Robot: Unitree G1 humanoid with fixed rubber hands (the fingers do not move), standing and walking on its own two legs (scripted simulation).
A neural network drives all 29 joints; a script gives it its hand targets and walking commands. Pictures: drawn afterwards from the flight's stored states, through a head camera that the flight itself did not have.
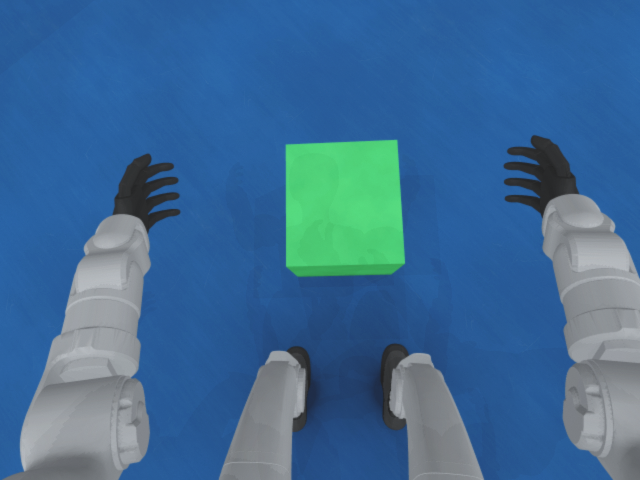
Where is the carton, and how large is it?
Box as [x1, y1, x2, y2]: [286, 140, 404, 276]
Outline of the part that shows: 396,140 286,145 286,266 297,276 390,274 404,263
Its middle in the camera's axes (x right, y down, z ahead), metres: +0.06 -0.05 +0.98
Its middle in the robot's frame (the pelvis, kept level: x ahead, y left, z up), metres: +0.54 +0.02 -0.57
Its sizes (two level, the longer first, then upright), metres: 0.283 0.255 0.233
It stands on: the floor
